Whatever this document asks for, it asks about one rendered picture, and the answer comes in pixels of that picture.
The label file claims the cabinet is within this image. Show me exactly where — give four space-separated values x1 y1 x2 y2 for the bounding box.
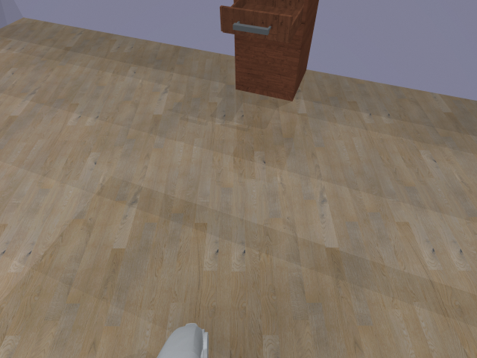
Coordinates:
234 0 319 101

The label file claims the robot left thigh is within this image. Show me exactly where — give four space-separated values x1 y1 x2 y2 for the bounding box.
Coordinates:
157 326 209 358

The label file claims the handle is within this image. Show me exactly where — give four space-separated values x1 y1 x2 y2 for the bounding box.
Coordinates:
233 21 271 35

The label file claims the drawer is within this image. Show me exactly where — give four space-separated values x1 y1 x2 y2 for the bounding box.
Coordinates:
220 0 305 43

